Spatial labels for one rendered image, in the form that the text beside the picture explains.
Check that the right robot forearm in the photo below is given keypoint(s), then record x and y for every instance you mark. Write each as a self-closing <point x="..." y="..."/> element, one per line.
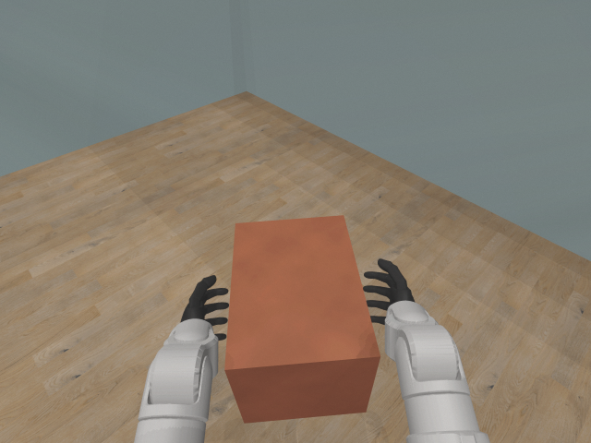
<point x="431" y="376"/>

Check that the robot left hand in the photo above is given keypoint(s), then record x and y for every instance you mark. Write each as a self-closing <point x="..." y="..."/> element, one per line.
<point x="196" y="308"/>

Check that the robot right hand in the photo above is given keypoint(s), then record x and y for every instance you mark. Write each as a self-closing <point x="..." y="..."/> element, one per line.
<point x="398" y="290"/>

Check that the left robot forearm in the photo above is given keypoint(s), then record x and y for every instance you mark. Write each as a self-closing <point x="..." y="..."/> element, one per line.
<point x="176" y="398"/>

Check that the carton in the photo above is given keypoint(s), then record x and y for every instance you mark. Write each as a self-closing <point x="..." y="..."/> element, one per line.
<point x="300" y="341"/>

